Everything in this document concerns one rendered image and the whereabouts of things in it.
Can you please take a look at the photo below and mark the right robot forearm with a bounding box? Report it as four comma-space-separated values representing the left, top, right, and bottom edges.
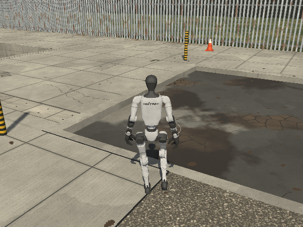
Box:
169, 115, 178, 138

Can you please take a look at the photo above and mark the robot left hand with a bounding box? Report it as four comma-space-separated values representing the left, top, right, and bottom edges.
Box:
125, 134, 135, 145

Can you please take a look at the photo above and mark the left robot forearm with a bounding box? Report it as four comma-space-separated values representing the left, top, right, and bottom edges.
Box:
126, 115, 134, 136

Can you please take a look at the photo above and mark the robot right upper arm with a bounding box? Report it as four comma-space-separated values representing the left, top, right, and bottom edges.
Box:
161, 96, 173, 122

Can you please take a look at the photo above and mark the robot right shin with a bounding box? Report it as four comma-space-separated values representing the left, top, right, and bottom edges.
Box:
160, 149, 167, 182

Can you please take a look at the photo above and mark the robot torso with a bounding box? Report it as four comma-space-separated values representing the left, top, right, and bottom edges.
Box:
140, 94, 162, 142

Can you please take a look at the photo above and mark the robot left upper arm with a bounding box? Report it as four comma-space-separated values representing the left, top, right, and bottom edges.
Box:
130, 96, 142, 122

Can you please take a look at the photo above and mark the robot right hand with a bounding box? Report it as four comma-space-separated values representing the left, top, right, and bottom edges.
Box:
168, 137, 179, 149

